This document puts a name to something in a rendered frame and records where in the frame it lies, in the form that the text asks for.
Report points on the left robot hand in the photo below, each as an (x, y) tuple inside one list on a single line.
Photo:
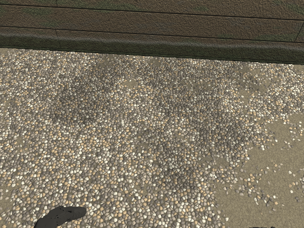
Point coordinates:
[(59, 215)]

